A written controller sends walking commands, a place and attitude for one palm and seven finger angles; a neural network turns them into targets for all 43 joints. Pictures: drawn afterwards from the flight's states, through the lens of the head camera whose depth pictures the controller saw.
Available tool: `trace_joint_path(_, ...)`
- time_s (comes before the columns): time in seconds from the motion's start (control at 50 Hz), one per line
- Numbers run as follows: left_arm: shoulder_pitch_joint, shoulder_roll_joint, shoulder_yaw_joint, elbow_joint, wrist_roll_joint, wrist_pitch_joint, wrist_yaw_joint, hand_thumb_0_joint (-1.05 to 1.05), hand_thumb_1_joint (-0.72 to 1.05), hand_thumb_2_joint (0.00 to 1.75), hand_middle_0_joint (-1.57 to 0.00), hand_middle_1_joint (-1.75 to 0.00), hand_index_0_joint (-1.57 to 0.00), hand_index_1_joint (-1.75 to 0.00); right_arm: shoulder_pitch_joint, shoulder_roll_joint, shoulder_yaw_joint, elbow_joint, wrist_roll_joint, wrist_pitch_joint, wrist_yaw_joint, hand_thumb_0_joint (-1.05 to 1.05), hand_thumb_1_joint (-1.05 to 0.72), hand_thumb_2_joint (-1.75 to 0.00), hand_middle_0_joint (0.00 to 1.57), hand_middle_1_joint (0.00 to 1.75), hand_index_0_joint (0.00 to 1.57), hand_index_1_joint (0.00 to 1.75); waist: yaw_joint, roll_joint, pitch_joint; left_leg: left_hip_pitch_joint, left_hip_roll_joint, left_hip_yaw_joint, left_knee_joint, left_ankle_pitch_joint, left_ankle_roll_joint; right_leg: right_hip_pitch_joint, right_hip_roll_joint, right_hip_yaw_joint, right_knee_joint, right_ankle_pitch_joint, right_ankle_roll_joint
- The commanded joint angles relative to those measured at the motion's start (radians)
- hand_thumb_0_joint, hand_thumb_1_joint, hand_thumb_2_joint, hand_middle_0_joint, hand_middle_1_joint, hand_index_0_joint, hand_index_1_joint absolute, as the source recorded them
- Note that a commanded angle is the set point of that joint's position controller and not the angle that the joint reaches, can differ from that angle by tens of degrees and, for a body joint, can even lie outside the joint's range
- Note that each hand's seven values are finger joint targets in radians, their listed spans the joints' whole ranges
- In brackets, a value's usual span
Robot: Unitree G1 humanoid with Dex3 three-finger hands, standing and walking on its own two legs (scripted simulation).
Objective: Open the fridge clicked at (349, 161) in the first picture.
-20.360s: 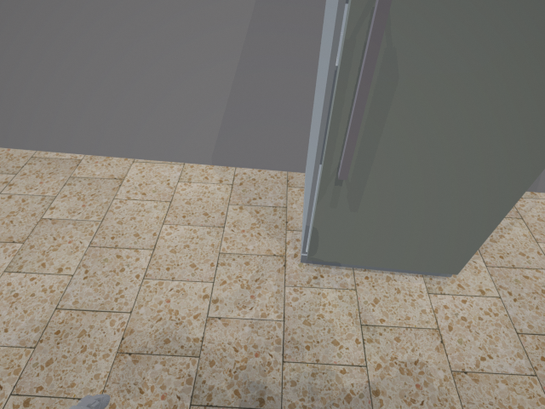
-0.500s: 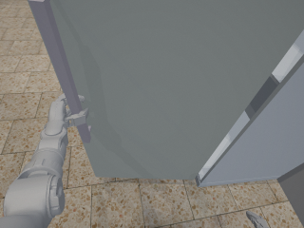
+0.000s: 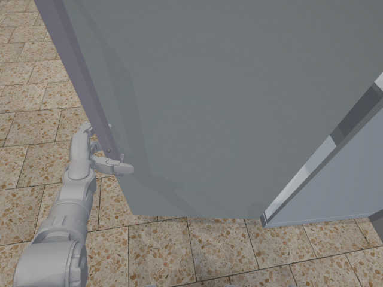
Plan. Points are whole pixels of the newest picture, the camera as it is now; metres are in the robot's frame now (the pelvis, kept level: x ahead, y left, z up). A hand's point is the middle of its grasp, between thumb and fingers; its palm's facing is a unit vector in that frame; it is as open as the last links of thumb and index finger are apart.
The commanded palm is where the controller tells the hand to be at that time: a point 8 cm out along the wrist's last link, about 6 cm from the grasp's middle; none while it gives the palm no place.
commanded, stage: slip the hand off the handle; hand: left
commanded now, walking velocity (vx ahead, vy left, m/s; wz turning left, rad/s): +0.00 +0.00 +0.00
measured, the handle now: (99, 107) +0.45 +0.20 +0.11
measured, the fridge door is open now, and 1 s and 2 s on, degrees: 82 81 81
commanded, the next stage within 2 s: draw the hand back to the body in 1.34 s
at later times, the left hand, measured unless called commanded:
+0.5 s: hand (83, 153) +0.41 +0.26 +0.01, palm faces +0.25 -0.94 -0.22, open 14.6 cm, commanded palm +0.38 +0.30 +0.02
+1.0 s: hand (62, 174) +0.36 +0.30 -0.02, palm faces +0.24 -0.95 -0.20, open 14.6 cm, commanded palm +0.32 +0.33 +0.02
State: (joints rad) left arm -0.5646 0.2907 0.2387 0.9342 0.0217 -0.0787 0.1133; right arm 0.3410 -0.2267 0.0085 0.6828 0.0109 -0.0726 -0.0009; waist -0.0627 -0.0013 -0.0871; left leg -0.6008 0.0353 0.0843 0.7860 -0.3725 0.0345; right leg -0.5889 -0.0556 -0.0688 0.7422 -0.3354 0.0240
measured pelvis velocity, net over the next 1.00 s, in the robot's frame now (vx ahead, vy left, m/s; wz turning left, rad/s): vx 0.01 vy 0.00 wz -0.01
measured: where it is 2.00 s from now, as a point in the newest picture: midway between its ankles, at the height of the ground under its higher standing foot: outside the picture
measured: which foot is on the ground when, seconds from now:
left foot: down 0.00-1.00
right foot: down 0.00-1.00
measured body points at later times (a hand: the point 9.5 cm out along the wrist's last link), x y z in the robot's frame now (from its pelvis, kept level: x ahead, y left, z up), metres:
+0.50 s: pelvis -0.01 -0.03 -0.01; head +0.07 -0.01 +0.43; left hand +0.39 +0.31 +0.02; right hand +0.05 -0.31 -0.11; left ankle +0.01 +0.09 -0.71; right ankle +0.01 -0.14 -0.71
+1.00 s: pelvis +0.01 +0.00 -0.01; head +0.08 +0.03 +0.44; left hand +0.34 +0.35 +0.00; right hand +0.09 -0.26 -0.11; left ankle +0.01 +0.09 -0.71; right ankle +0.01 -0.14 -0.71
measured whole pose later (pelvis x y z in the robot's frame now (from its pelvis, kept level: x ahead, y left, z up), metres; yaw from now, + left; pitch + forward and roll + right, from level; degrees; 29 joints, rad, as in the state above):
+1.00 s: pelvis +0.01 +0.00 -0.01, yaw -1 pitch +14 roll -3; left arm -0.29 0.46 0.41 0.78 -0.05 -0.13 -0.14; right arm 0.37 -0.26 0.01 0.58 0.04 0.00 -0.02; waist -0.06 0.00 -0.12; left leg -0.68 0.05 0.07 0.86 -0.43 0.04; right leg -0.65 -0.04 -0.07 0.79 -0.37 0.03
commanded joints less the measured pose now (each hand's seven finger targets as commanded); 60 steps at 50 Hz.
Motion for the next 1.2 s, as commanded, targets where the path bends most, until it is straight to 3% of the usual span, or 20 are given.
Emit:
trace_joint_path(0.0,-0.414,0.196,0.031,-0.255,-0.006,-0.091,0.010,0.00,-0.55,0.20,-0.25,-1.15,-0.25,-1.15,0.054,-0.189,-0.080,-0.096,0.003,-0.025,-0.015,0.00,-0.90,-0.90,0.20,0.30,0.20,0.30,-0.004,0.084,-0.376,0.317,0.010,-0.115,-0.095,0.465,-0.036,0.063,0.076,0.000,-0.053,0.221,-0.039)
trace_joint_path(0.02,-0.391,0.214,0.046,-0.256,-0.003,-0.088,0.012,0.00,-0.55,0.20,-0.25,-1.15,-0.25,-1.15,0.053,-0.191,-0.080,-0.102,0.005,-0.021,-0.016,0.00,-0.90,-0.90,0.20,0.30,0.20,0.30,0.003,0.074,-0.360,0.301,0.007,-0.114,-0.096,0.471,-0.032,0.076,0.076,0.000,-0.054,0.230,-0.041)
trace_joint_path(0.04,-0.363,0.271,0.097,-0.011,0.024,-0.075,0.010,0.00,-0.55,0.20,-0.25,-1.15,-0.25,-1.15,0.079,-0.201,-0.073,-0.062,-0.002,-0.006,-0.022,0.00,-0.90,-0.90,0.20,0.30,0.20,0.30,-0.032,-0.042,-0.201,0.162,-0.003,-0.102,-0.086,0.351,-0.023,0.026,0.076,-0.002,-0.054,0.205,-0.037)
trace_joint_path(0.06,-0.384,0.273,0.092,-0.011,0.020,-0.082,-0.003,0.00,-0.55,0.20,-0.25,-1.15,-0.25,-1.15,0.078,-0.202,-0.066,-0.081,-0.003,0.003,-0.019,0.00,-0.90,-0.90,0.20,0.30,0.20,0.30,-0.025,-0.072,-0.174,0.084,-0.020,-0.087,-0.091,0.248,-0.013,0.044,0.070,0.005,-0.057,0.184,-0.032)
trace_joint_path(0.12,-0.376,0.436,0.203,-0.074,0.028,-0.116,-0.027,0.00,-0.55,0.20,-0.25,-1.15,-0.25,-1.15,0.056,-0.207,-0.070,-0.122,0.002,0.022,-0.029,0.00,-0.90,-0.90,0.20,0.30,0.20,0.30,0.023,0.004,-0.282,0.075,-0.041,-0.058,-0.092,0.216,0.000,0.151,0.056,0.039,-0.055,0.201,-0.038)
trace_joint_path(0.18,-0.399,0.423,0.169,-0.114,0.031,-0.145,-0.066,0.00,-0.55,0.20,-0.25,-1.15,-0.25,-1.15,0.064,-0.194,-0.067,-0.125,0.003,0.032,-0.031,0.00,-0.90,-0.90,0.20,0.30,0.20,0.30,0.017,0.110,-0.350,0.124,-0.040,-0.049,-0.067,0.275,-0.002,0.141,0.058,0.044,-0.039,0.249,-0.041)
trace_joint_path(0.28,-0.435,0.432,0.149,-0.056,-0.019,-0.154,-0.147,0.00,-0.55,0.20,-0.25,-1.15,-0.25,-1.15,0.086,-0.216,-0.071,-0.113,0.011,0.033,-0.042,0.00,-0.90,-0.90,0.20,0.30,0.20,0.30,-0.032,0.011,-0.328,0.079,-0.037,-0.051,-0.053,0.190,0.008,0.130,0.063,0.053,-0.067,0.202,-0.027)
trace_joint_path(0.32,-0.440,0.430,0.145,-0.047,-0.035,-0.156,-0.172,0.00,-0.55,0.20,-0.25,-1.15,-0.25,-1.15,0.092,-0.217,-0.071,-0.115,0.016,0.032,-0.048,0.00,-0.90,-0.90,0.20,0.30,0.20,0.30,-0.034,0.033,-0.324,0.079,-0.040,-0.052,-0.049,0.189,0.012,0.126,0.063,0.055,-0.069,0.198,-0.028)
trace_joint_path(0.4,-0.479,0.514,0.164,0.027,-0.019,-0.145,-0.204,0.00,-0.55,0.20,-0.25,-1.15,-0.25,-1.15,0.102,-0.230,-0.061,-0.100,0.018,0.039,-0.055,0.00,-0.90,-0.90,0.20,0.30,0.20,0.30,-0.055,0.006,-0.276,0.015,-0.040,-0.063,-0.038,0.125,0.017,0.084,0.057,0.070,-0.076,0.136,-0.018)
trace_joint_path(0.5,-0.512,0.593,0.204,0.028,0.006,-0.172,-0.213,0.00,-0.55,0.20,-0.25,-1.15,-0.25,-1.15,0.116,-0.228,-0.056,-0.105,0.010,0.043,-0.057,0.00,-0.90,-0.90,0.20,0.30,0.20,0.30,-0.041,0.100,-0.341,0.038,-0.039,-0.072,-0.016,0.169,0.013,0.064,0.061,0.063,-0.039,0.162,-0.026)
trace_joint_path(0.54,-0.504,0.650,0.249,0.026,0.002,-0.183,-0.217,0.00,-0.55,0.20,-0.25,-1.15,-0.25,-1.15,0.126,-0.231,-0.056,-0.106,0.007,0.046,-0.057,0.00,-0.90,-0.90,0.20,0.30,0.20,0.30,-0.028,0.102,-0.398,0.040,-0.038,-0.073,-0.003,0.208,0.014,0.091,0.064,0.064,-0.021,0.201,-0.026)
trace_joint_path(0.58,-0.479,0.628,0.233,0.054,0.004,-0.177,-0.228,0.00,-0.55,0.20,-0.25,-1.15,-0.25,-1.15,0.130,-0.228,-0.054,-0.112,0.007,0.051,-0.055,0.00,-0.90,-0.90,0.20,0.30,0.20,0.30,-0.031,0.113,-0.395,0.046,-0.035,-0.073,-0.001,0.231,0.011,0.079,0.066,0.055,-0.012,0.222,-0.026)
trace_joint_path(0.62,-0.454,0.681,0.272,0.065,0.005,-0.169,-0.240,0.00,-0.55,0.20,-0.25,-1.15,-0.25,-1.15,0.139,-0.234,-0.055,-0.122,0.006,0.055,-0.054,0.00,-0.90,-0.90,0.20,0.30,0.20,0.30,-0.019,0.107,-0.402,0.036,-0.036,-0.070,0.007,0.264,0.013,0.092,0.070,0.053,-0.002,0.248,-0.028)
trace_joint_path(0.72,-0.193,0.525,0.210,-0.073,-0.046,-0.149,-0.291,0.00,-0.55,0.20,-0.25,-1.15,-0.25,-1.15,0.134,-0.225,-0.072,-0.174,0.014,0.064,-0.035,0.00,-0.90,-0.90,0.20,0.30,0.20,0.30,0.029,0.156,-0.463,0.177,-0.016,-0.073,0.001,0.462,0.001,0.069,0.084,0.024,0.002,0.300,-0.039)
trace_joint_path(0.74,-0.189,0.507,0.203,-0.107,-0.062,-0.142,-0.294,0.00,-0.55,0.20,-0.25,-1.15,-0.25,-1.15,0.128,-0.228,-0.075,-0.171,0.016,0.066,-0.032,0.00,-0.90,-0.90,0.20,0.30,0.20,0.30,0.021,0.134,-0.432,0.182,-0.008,-0.080,-0.005,0.453,-0.001,0.046,0.086,0.019,-0.007,0.285,-0.035)
trace_joint_path(0.84,-0.055,0.516,0.262,-0.236,-0.110,-0.116,-0.269,0.00,-0.55,0.20,-0.25,-1.15,-0.25,-1.15,0.089,-0.230,-0.080,-0.201,0.026,0.061,-0.036,0.00,-0.90,-0.90,0.20,0.30,0.20,0.30,0.029,0.037,-0.321,0.109,-0.010,-0.081,-0.041,0.367,0.006,0.070,0.088,0.010,-0.023,0.241,-0.034)
trace_joint_path(0.88,-0.034,0.495,0.245,-0.291,-0.097,-0.114,-0.252,0.00,-0.55,0.20,-0.25,-1.15,-0.25,-1.15,0.074,-0.223,-0.077,-0.209,0.027,0.056,-0.037,0.00,-0.90,-0.90,0.20,0.30,0.20,0.30,0.027,0.068,-0.284,0.122,-0.005,-0.094,-0.055,0.364,0.001,0.045,0.086,0.004,-0.020,0.208,-0.036)
trace_joint_path(0.94,-0.038,0.494,0.234,-0.460,-0.084,-0.135,-0.231,0.00,-0.55,0.20,-0.25,-1.15,-0.25,-1.15,0.065,-0.217,-0.079,-0.210,0.020,0.035,-0.041,0.00,-0.90,-0.90,0.20,0.30,0.20,0.30,0.027,0.187,-0.366,0.244,0.008,-0.115,-0.045,0.464,-0.014,0.015,0.089,0.003,-0.008,0.195,-0.039)
trace_joint_path(1.02,0.008,0.429,0.194,-0.529,-0.116,-0.139,-0.231,0.00,-0.55,0.20,-0.25,-1.15,-0.25,-1.15,0.038,-0.211,-0.074,-0.203,0.019,0.004,-0.051,0.00,-0.90,-0.90,0.20,0.30,0.20,0.30,0.014,0.178,-0.333,0.271,0.017,-0.141,-0.046,0.456,-0.028,-0.006,0.091,-0.009,-0.011,0.156,-0.041)
trace_joint_path(1.18,0.213,0.366,0.162,-0.525,-0.138,-0.027,-0.255,0.00,-0.55,0.20,-0.25,-1.15,-0.25,-1.15,-0.019,-0.209,-0.063,-0.231,0.028,-0.028,-0.050,0.00,-0.90,-0.90,0.20,0.30,0.20,0.30,0.044,0.126,-0.244,0.202,0.008,-0.149,-0.076,0.360,-0.037,0.006,0.078,-0.023,-0.017,0.124,-0.043)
